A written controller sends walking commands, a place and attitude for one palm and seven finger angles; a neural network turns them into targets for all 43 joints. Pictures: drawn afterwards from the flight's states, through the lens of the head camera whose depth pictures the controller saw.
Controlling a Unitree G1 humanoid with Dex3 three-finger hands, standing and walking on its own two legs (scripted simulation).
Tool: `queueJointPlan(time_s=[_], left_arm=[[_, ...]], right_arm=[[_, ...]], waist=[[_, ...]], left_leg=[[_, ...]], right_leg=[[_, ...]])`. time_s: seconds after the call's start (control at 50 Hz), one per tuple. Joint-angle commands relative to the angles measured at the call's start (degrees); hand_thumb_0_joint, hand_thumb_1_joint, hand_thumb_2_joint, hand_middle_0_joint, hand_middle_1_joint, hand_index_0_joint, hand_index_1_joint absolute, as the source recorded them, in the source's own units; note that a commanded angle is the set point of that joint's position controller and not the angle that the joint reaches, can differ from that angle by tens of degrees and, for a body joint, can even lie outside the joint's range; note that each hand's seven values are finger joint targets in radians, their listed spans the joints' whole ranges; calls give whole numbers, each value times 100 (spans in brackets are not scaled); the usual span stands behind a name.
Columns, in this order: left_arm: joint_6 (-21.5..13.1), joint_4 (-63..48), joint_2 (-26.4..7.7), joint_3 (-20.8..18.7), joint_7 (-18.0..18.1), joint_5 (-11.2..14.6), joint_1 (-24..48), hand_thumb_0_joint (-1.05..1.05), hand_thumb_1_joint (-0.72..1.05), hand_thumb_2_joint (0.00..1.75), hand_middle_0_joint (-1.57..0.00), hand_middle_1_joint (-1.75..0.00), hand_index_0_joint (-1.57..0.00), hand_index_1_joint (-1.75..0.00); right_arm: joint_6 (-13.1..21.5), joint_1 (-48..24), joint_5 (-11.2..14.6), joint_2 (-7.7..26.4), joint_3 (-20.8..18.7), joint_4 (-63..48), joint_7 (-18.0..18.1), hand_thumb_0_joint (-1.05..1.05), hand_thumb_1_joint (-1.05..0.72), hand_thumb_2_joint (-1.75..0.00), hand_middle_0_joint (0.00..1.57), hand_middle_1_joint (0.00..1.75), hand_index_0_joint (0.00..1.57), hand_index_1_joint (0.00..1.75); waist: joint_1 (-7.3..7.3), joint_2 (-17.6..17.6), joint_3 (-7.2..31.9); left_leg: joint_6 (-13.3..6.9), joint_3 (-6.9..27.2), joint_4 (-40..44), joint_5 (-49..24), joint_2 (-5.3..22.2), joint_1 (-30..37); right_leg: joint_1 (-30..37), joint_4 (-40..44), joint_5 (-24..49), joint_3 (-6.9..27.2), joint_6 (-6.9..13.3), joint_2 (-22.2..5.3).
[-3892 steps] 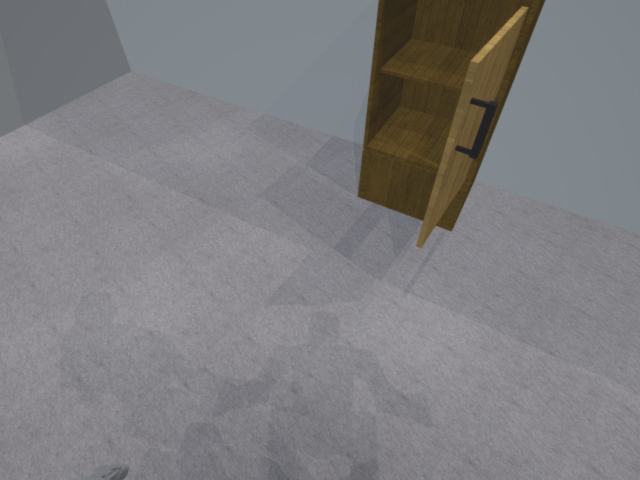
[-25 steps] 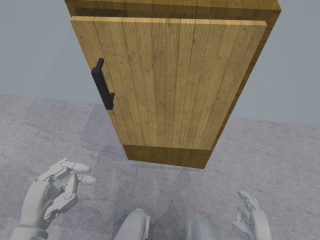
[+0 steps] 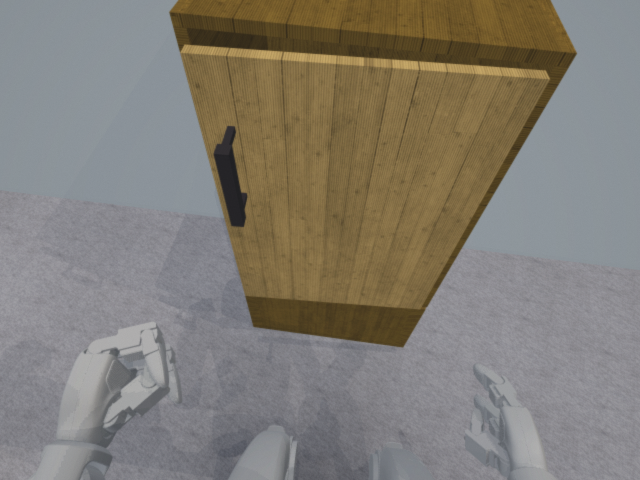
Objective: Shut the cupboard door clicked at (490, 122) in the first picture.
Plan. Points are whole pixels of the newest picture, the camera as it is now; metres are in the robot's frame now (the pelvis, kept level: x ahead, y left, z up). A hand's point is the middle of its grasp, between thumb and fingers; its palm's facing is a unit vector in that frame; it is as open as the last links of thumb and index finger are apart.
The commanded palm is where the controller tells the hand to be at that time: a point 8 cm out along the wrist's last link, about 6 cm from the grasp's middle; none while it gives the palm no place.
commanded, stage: raise the hand and make a fist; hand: left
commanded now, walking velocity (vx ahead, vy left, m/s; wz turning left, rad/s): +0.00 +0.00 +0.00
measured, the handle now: (234, 179) +0.49 +0.17 +0.06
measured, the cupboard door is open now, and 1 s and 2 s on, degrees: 3 3 3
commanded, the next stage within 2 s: bring the fist close to the handle in 0.62 s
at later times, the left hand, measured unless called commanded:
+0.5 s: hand (174, 360) +0.23 +0.18 +0.06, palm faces +0.00 -1.00 -0.02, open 3.1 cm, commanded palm +0.21 +0.23 +0.06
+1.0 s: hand (205, 324) +0.28 +0.16 +0.06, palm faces -0.01 -1.00 -0.03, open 3.1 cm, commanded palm +0.26 +0.22 +0.06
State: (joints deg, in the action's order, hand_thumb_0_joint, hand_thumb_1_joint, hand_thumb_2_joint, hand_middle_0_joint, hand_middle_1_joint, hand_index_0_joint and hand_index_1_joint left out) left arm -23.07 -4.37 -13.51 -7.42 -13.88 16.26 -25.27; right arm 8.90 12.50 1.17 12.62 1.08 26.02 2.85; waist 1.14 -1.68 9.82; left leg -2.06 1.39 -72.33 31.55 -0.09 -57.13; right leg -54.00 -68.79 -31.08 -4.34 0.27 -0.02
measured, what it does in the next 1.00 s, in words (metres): stands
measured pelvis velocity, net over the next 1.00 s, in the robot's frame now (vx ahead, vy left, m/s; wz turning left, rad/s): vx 0.00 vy -0.02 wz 0.00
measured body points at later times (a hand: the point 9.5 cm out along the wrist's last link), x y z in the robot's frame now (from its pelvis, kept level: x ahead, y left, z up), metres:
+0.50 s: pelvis +0.01 -0.01 +0.00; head +0.08 +0.00 +0.45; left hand +0.23 +0.24 +0.06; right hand +0.19 -0.25 -0.07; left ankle +0.03 +0.09 -0.63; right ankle +0.02 -0.13 -0.63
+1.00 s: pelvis +0.00 -0.02 +0.00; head +0.07 -0.02 +0.45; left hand +0.27 +0.21 +0.06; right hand +0.19 -0.25 -0.08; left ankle +0.03 +0.09 -0.63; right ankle +0.02 -0.13 -0.63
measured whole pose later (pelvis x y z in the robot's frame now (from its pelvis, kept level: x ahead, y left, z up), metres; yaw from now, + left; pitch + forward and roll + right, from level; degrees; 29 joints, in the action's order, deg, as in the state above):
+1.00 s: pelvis +0.00 -0.02 +0.00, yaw +0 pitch +17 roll -2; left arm -21.4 6.5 -13.6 -7.4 -12.8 15.1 -9.2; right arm 6.5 12.7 1.5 14.2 1.1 29.3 2.8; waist 0.4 -2.1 9.6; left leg -0.5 1.8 -71.4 31.4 0.4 -56.9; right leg -54.5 -69.2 -31.7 -4.6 1.8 0.5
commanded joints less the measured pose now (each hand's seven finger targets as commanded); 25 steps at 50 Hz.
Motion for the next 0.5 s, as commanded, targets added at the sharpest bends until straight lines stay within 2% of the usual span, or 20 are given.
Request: queueJointPlan(time_s=[0.0, 0.04, 0.08, 0.1, 0.12, 0.14, 0.16, 0.24, 0.32, 0.34, 0.36, 0.42, 0.44, 0.48], left_arm=[[-379, -1173, -571, -365, 2, 81, 323, 0, 90, 90, -130, -150, -130, -150], [-369, -1125, -716, -463, 11, 53, 420, 0, 90, 90, -130, -150, -130, -150], [-361, -1054, -603, -407, -25, 85, 438, 0, 90, 90, -130, -150, -130, -150], [-343, -1034, -562, -351, -50, 77, 443, 0, 90, 90, -130, -150, -130, -150], [-328, -1038, -604, -367, -65, 94, 525, 0, 90, 90, -130, -150, -130, -150], [-298, -993, -714, -447, -55, 64, 557, 0, 90, 90, -130, -150, -130, -150], [-292, -1054, -641, -370, -71, 64, 596, 0, 90, 90, -130, -150, -130, -150], [-229, -973, -748, -532, -48, 117, 502, 0, 90, 90, -130, -150, -130, -150], [-247, -934, -605, -435, -33, 132, 419, 0, 90, 90, -130, -150, -130, -150], [-260, -923, -735, -539, -14, 124, 436, 0, 90, 90, -130, -150, -130, -150], [-273, -876, -639, -463, -23, 129, 415, 0, 90, 90, -130, -150, -130, -150], [-368, -1015, -679, -485, 15, 112, 470, 0, 90, 90, -130, -150, -130, -150], [-362, -936, -755, -550, 33, 111, 453, 0, 90, 90, -130, -150, -130, -150], [-420, -985, -666, -465, 12, 114, 434, 0, 90, 90, -130, -150, -130, -150]], right_arm=[[260, -96, 14, 890, -363, -845, 43, 0, -90, -90, 20, 30, 20, 30], [247, -70, -6, 908, -350, -832, 35, 0, -90, -90, 20, 30, 20, 30], [240, -55, 4, 891, -350, -824, 23, 0, -90, -90, 20, 30, 20, 30], [235, -59, 15, 904, -347, -828, 21, 0, -90, -90, 20, 30, 20, 30], [231, -55, 20, 904, -338, -830, 18, 0, -90, -90, 20, 30, 20, 30], [221, -46, 19, 925, -344, -805, 25, 0, -90, -90, 20, 30, 20, 30], [222, -76, 24, 929, -339, -838, 24, 0, -90, -90, 20, 30, 20, 30], [211, -48, 25, 921, -351, -802, 24, 0, -90, -90, 20, 30, 20, 30], [187, -25, 38, 897, -369, -795, 4, 0, -90, -90, 20, 30, 20, 30], [186, -40, 29, 908, -380, -780, 14, 0, -90, -90, 20, 30, 20, 30], [180, -49, 30, 892, -376, -796, 11, 0, -90, -90, 20, 30, 20, 30], [172, -22, 29, 897, -387, -786, 1, 0, -90, -90, 20, 30, 20, 30], [158, -25, 18, 903, -394, -763, 8, 0, -90, -90, 20, 30, 20, 30], [151, -22, 30, 892, -407, -759, 3, 0, -90, -90, 20, 30, 20, 30]], waist=[[-95, -295, 1040], [-85, -296, 1061], [-92, -177, 1138], [-107, -244, 1097], [-109, -293, 1066], [-107, -152, 1059], [-92, -300, 1106], [-47, -195, 1215], [-85, -127, 1185], [-45, -107, 1197], [-68, -112, 1163], [-58, -224, 1248], [-69, -119, 1204], [-96, -114, 1274]], left_leg=[[176, 440, 1497, -850, 50, 1086], [176, 468, 1490, -937, 56, 1095], [183, 435, 1457, -1071, 45, 1112], [185, 418, 1463, -1026, 52, 1127], [185, 413, 1471, -986, 35, 1083], [173, 436, 1476, -976, 49, 1059], [180, 431, 1504, -976, 48, 1118], [160, 357, 1444, -1233, 18, 1091], [165, 295, 1409, -1337, 19, 1078], [146, 275, 1351, -1393, 8, 1011], [142, 231, 1337, -1373, -4, 971], [151, 233, 1338, -1438, 5, 1036], [135, 241, 1303, -1457, 3, 967], [128, 191, 1260, -1487, 3, 988]], right_leg=[[534, 829, 718, 13, 209, 201], [550, 801, 794, 9, 220, 221], [633, 818, 893, 8, 209, 206], [601, 845, 856, 12, 204, 208], [628, 872, 836, 30, 207, 199], [660, 871, 819, 30, 215, 215], [638, 868, 812, 30, 213, 199], [858, 910, 1022, 76, 215, 203], [886, 919, 1133, 73, 191, 185], [940, 913, 1192, 121, 203, 190], [953, 923, 1197, 139, 191, 173], [951, 885, 1240, 133, 199, 170], [955, 883, 1277, 148, 198, 187], [990, 899, 1337, 185, 181, 164]])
